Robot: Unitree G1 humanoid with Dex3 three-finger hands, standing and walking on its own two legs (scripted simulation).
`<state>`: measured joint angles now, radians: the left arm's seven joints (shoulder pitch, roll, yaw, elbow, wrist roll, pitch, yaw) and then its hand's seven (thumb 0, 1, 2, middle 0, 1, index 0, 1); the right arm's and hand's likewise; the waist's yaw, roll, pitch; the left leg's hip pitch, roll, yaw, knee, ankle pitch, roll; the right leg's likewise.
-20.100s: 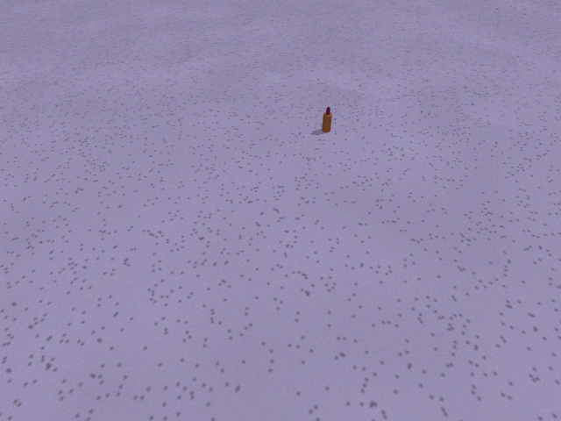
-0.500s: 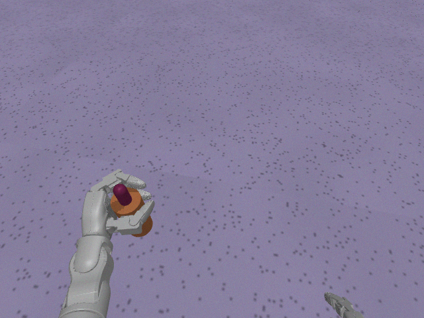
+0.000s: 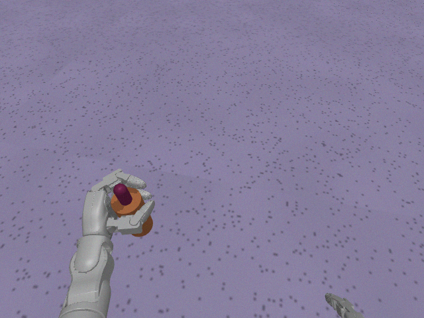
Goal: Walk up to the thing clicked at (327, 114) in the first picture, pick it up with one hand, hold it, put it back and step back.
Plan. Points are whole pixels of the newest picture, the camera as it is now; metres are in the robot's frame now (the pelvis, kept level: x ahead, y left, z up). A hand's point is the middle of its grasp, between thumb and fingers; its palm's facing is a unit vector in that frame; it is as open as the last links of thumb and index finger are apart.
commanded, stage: hold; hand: left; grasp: from the side
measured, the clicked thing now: (131, 208) +0.33 +0.17 +0.03
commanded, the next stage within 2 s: crouch in 0.34 s
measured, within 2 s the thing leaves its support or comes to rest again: neither
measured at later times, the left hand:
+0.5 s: hand (132, 206) +0.33 +0.17 +0.05, palm faces +0.07 -1.00 +0.00, open 6.7 cm
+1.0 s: hand (146, 234) +0.35 +0.18 -0.11, palm faces +0.08 -1.00 +0.00, open 6.7 cm
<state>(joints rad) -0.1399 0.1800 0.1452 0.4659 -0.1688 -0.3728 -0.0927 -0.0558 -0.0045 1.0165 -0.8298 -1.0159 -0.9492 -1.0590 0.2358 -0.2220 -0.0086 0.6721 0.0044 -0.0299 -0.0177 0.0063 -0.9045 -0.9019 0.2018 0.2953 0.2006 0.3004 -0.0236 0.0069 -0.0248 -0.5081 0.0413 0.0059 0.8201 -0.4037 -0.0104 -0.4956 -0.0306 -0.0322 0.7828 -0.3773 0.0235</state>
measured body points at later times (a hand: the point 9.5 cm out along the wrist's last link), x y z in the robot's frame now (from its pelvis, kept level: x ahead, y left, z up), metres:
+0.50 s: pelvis +0.00 +0.00 +0.00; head +0.03 +0.01 +0.45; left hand +0.32 +0.22 +0.05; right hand +0.13 -0.24 -0.11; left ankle +0.01 +0.12 -0.71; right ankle +0.01 -0.14 -0.71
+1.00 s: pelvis -0.03 +0.00 -0.11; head +0.09 +0.03 +0.33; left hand +0.34 +0.23 -0.11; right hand +0.09 -0.27 -0.21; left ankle +0.01 +0.12 -0.71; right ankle +0.01 -0.14 -0.71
